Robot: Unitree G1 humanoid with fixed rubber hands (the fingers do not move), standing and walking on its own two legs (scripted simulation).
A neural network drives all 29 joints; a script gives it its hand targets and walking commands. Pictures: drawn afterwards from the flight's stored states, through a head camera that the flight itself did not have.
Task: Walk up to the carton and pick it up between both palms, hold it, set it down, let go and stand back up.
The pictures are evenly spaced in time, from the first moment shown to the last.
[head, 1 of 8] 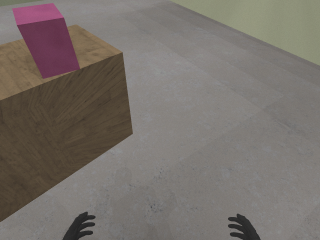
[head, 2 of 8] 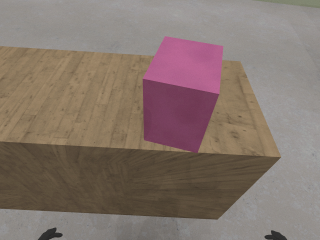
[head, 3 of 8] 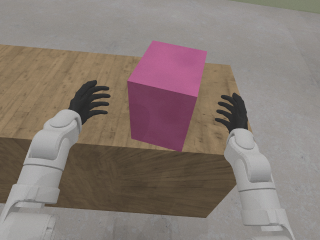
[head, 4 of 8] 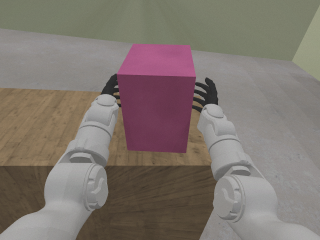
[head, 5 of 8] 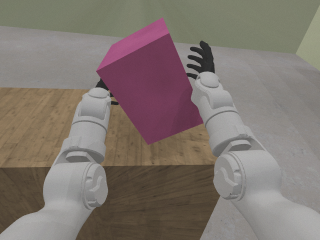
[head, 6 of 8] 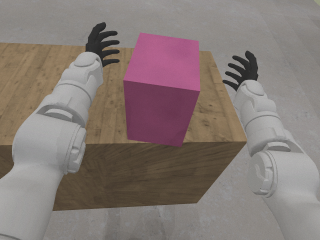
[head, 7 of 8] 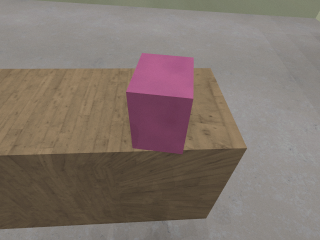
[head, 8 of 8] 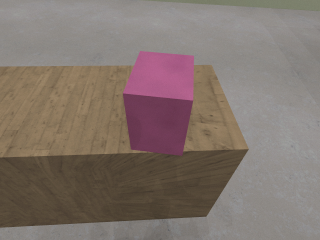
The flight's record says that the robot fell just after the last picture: no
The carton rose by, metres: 0.25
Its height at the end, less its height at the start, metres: +0.00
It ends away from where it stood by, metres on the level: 0.03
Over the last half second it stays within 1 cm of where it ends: yes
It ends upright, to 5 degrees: yes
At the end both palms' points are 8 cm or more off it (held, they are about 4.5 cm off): yes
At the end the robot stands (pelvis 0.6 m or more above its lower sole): yes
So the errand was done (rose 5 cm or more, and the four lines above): yes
